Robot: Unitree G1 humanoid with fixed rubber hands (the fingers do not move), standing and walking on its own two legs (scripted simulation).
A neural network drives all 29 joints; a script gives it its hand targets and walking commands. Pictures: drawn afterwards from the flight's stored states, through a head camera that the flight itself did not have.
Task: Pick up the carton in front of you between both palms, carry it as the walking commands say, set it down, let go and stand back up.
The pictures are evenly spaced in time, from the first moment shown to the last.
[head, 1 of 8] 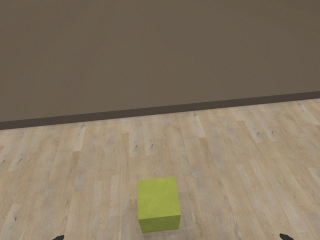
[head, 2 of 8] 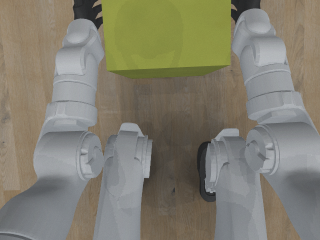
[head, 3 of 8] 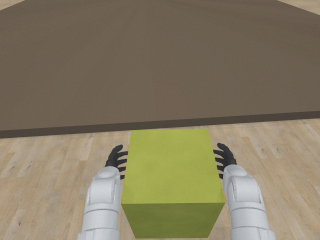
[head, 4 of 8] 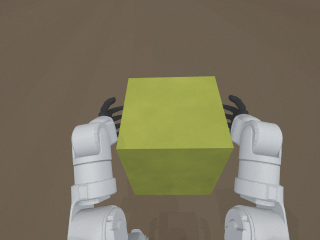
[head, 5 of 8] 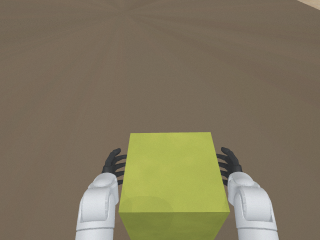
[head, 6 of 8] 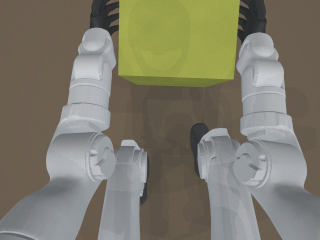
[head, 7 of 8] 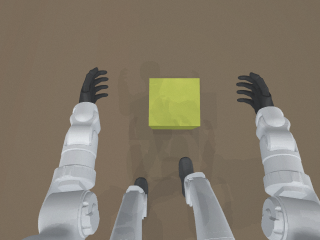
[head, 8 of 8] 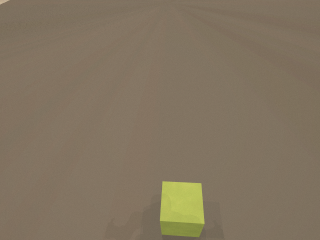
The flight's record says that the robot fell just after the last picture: no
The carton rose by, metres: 0.86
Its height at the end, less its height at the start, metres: +0.10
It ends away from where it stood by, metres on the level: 3.40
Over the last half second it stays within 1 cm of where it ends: yes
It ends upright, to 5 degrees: yes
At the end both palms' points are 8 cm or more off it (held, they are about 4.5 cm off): yes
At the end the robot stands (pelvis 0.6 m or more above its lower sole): yes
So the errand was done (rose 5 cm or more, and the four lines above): yes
